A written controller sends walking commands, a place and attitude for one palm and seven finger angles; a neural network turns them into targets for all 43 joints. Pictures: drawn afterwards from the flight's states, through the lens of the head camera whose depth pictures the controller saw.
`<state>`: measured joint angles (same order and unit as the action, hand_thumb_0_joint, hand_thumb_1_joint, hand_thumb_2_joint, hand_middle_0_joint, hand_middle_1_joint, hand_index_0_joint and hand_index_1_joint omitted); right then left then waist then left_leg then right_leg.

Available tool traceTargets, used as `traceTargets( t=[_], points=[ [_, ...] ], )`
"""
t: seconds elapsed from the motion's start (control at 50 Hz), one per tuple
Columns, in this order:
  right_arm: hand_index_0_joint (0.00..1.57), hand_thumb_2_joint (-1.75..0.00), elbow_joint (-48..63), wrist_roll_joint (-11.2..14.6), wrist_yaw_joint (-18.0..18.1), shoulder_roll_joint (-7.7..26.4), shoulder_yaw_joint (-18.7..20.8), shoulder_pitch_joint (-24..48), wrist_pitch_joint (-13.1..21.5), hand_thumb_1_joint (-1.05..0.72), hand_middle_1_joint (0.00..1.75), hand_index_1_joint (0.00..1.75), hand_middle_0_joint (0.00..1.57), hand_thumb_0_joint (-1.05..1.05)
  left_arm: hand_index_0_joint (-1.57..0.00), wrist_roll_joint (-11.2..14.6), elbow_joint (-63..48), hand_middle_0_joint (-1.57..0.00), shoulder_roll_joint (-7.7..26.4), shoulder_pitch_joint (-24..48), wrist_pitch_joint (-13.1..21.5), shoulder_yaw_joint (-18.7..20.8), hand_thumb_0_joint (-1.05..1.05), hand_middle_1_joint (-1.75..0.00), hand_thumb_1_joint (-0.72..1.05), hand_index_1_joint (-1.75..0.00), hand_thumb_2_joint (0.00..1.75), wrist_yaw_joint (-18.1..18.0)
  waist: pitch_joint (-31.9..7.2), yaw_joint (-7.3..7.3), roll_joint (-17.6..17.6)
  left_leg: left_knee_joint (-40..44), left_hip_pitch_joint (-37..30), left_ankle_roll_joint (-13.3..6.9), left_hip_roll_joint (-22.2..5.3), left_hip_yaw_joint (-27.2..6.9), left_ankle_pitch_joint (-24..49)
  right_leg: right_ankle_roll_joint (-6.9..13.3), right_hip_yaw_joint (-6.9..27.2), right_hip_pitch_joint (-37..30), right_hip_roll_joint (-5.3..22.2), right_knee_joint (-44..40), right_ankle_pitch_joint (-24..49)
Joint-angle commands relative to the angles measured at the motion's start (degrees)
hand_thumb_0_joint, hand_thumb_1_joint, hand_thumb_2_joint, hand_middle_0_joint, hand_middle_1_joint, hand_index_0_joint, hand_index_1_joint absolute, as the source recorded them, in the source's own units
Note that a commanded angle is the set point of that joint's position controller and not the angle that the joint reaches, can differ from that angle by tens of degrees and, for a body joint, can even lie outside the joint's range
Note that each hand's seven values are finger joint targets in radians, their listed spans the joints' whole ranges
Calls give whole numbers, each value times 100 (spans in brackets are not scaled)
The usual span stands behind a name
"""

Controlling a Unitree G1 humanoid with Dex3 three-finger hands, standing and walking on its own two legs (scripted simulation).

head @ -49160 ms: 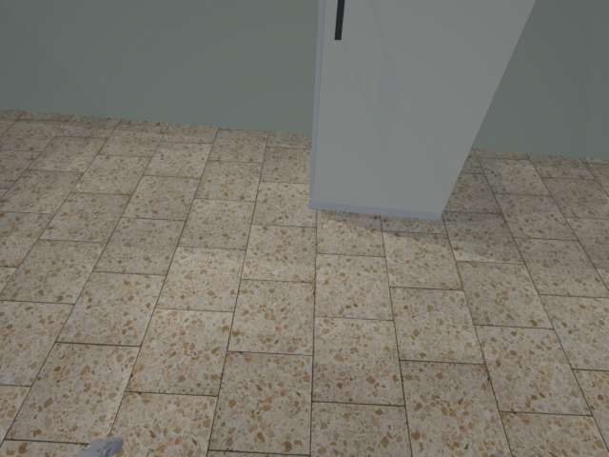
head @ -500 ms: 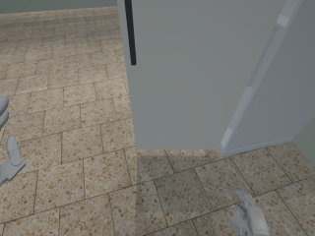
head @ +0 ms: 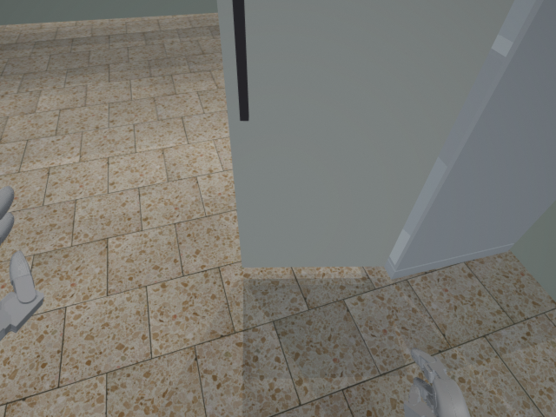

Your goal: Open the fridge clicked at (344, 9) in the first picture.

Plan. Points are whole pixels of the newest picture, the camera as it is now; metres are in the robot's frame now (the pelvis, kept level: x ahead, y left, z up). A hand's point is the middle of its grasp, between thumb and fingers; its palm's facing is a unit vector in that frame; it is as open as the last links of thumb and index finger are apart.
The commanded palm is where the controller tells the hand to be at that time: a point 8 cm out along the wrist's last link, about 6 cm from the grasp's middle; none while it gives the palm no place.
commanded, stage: let the arm hang, fingers relaxed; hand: left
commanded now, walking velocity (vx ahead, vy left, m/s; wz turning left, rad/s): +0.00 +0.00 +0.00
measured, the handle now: (242, 58) +0.73 +0.12 +0.17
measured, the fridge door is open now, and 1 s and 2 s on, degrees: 77 77 77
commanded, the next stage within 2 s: look to check the result in 1.18 s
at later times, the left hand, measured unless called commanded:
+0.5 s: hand out of the picture -0.02 +0.18 -0.19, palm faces +0.02 -0.99 -0.16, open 7.1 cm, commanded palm none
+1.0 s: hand out of the picture +0.07 +0.23 -0.15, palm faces +0.02 -0.95 -0.31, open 7.4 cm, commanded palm none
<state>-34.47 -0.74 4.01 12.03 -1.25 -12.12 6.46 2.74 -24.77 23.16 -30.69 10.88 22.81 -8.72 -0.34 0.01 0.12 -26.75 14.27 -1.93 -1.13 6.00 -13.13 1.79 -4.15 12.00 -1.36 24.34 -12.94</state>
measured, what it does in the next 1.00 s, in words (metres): stands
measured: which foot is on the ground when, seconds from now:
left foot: down 0.00-1.00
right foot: down 0.00-1.00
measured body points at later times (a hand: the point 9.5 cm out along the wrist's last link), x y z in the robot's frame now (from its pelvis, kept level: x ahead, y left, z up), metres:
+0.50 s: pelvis -0.03 -0.01 -0.01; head +0.01 +0.02 +0.44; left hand -0.02 +0.23 -0.17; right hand +0.01 -0.26 -0.14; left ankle +0.01 +0.09 -0.74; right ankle +0.00 -0.10 -0.74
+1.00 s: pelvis +0.00 +0.00 +0.00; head +0.00 -0.01 +0.45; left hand +0.07 +0.28 -0.13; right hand +0.06 -0.26 -0.15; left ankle +0.01 +0.09 -0.74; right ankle +0.00 -0.10 -0.74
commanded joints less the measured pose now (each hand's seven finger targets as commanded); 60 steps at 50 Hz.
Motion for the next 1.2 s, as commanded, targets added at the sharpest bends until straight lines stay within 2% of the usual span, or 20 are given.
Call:
traceTargets(
  t=[0.0,0.04,0.06,0.08,0.1,0.16,0.2,0.26,0.3,0.34,0.38,0.44,0.46,0.5,0.52,0.58,0.66,0.76,0.9,1.18],
  points=[
    [20,-90,832,17,95,769,308,480,287,-90,30,30,20,0,-20,-6,-938,-20,872,192,283,616,0,-30,90,-30,90,-126,-438,-57,272,662,117,102,-455,-764,379,-141,684,-323,400,-375,721],
    [20,-90,826,13,111,751,300,510,297,-90,30,30,20,0,-20,-25,-939,-20,886,255,283,601,0,-30,90,-30,90,-127,-412,-58,251,723,150,89,-456,-789,223,-147,673,-329,393,-397,634],
    [20,-90,-477,144,-441,1799,509,858,513,-90,30,30,20,0,-20,-398,3260,-20,121,610,-502,-1669,0,-30,90,-30,90,666,72,191,348,-164,515,20,-700,-914,1383,-16,244,354,879,390,1172],
    [20,-90,-389,153,-454,1635,529,468,66,-90,30,30,20,0,-20,-338,3368,-20,112,725,-957,-1553,0,-30,90,-30,90,819,-349,123,543,12,205,60,-774,-803,1500,46,483,444,833,343,648],
    [20,-90,-255,135,-428,1600,509,444,-74,-90,30,30,20,0,-20,-334,3308,-20,41,806,-1079,-1575,0,-30,90,-30,90,851,-246,116,676,149,365,-31,-886,-895,1207,25,340,504,694,547,28],
    [20,-90,-338,-2,-401,1567,388,473,-264,-90,30,30,20,0,-20,-379,4073,-20,66,1237,-1078,-1713,0,-30,90,-30,90,867,-254,35,32,468,934,-382,-1066,-1521,782,55,364,251,444,1155,-665],
    [20,-90,-471,-52,-384,1597,353,527,-349,-90,30,30,20,0,-20,-409,4726,-20,156,1390,-1085,-1777,0,-30,90,-30,90,861,-329,-44,-539,443,951,-377,-968,-1552,540,77,470,39,528,895,-426],
    [20,-90,-813,-94,-392,1384,310,438,-504,-90,30,30,20,0,-20,-451,5718,-20,152,1572,-1115,-1893,0,-30,90,-30,90,843,-267,-12,-765,185,752,-194,-523,-1174,-91,183,799,187,822,254,-476],
    [20,-90,-1024,-99,-393,1139,286,281,-604,-90,30,30,20,0,-20,-440,6221,-20,135,1792,-1107,-1981,0,-30,90,-30,90,832,-210,119,-662,-224,240,-76,-166,-833,-355,407,1185,706,1143,-339,-808],
    [20,-90,-1285,-96,-381,943,271,59,-678,-90,30,30,20,0,-20,-411,6600,-20,124,2017,-1087,-2034,0,-30,90,-30,90,805,-232,235,-324,-501,-194,5,-47,-648,-291,532,1275,996,1300,-620,-993],
    [20,-90,-1526,-92,-354,846,259,-53,-690,-90,30,30,20,0,-20,-393,6985,-20,46,2027,-1056,-2070,0,-30,90,-30,90,793,-289,247,271,-275,-310,-3,-163,-765,-150,475,1137,946,1167,-559,-952],
    [20,-90,-1735,-103,-305,997,313,44,-667,-90,30,30,20,0,-20,-379,7484,-20,-1,1789,-1050,-2010,0,-30,90,-30,90,786,-200,57,1110,352,209,-111,-513,-1124,-314,283,799,288,815,-334,-617],
    [20,-90,-1823,-94,-293,1010,311,45,-660,-90,30,30,20,0,-20,-368,7643,-20,1,1731,-1055,-2010,0,-30,90,-30,90,790,-166,11,1171,536,416,-118,-573,-1189,-463,258,712,33,759,-278,-512],
    [20,-90,-1941,-76,-274,1035,336,-3,-651,-90,30,30,20,0,-20,-362,7899,-20,3,1630,-1041,-1999,0,-30,90,-30,90,799,-153,-46,987,675,608,-114,-581,-1197,-666,252,693,-253,746,-325,-429],
    [20,-90,-1995,-62,-268,1084,353,-65,-644,-90,30,30,20,0,-20,-368,7987,-20,37,1665,-1022,-1998,0,-30,90,-30,90,793,-138,-43,620,655,568,-107,-590,-1212,-526,264,695,-307,764,-387,-373],
    [20,-90,-2204,-57,-256,1073,381,-217,-641,-90,30,30,20,0,-20,-366,8209,-20,14,1799,-1001,-2009,0,-30,90,-30,90,791,12,27,132,621,317,-84,-522,-1090,-503,300,774,-70,866,-639,-624],
    [20,-90,-2419,-70,-265,1080,392,-282,-658,-90,30,30,20,0,-20,-373,8400,-20,64,1953,-1001,-2009,0,-30,90,-30,90,788,304,69,-100,686,146,-92,-500,-1053,-559,294,822,269,884,-866,-1030],
    [20,-90,-2553,-70,-276,1182,371,-109,-602,-90,30,30,20,0,-20,-360,8542,-20,152,2095,-972,-2011,0,-30,90,-30,90,788,232,37,-31,909,55,-92,-589,-1097,-289,235,753,33,847,-795,-606],
    [20,-90,-2649,-47,-284,1348,325,263,-520,-90,30,30,20,0,-20,-346,8611,-20,278,2307,-913,-2033,0,-30,90,-30,90,795,-17,-3,-58,994,-306,-66,-657,-1053,740,143,672,-365,892,-706,479],
    [20,-90,-2679,-31,-282,1587,297,697,-491,-90,30,30,20,0,-20,-344,8620,-20,470,2597,-863,-2027,0,-30,90,-30,90,799,-188,43,88,1075,-777,-4,-684,-992,1293,119,700,-590,975,-885,1067]
  ],
)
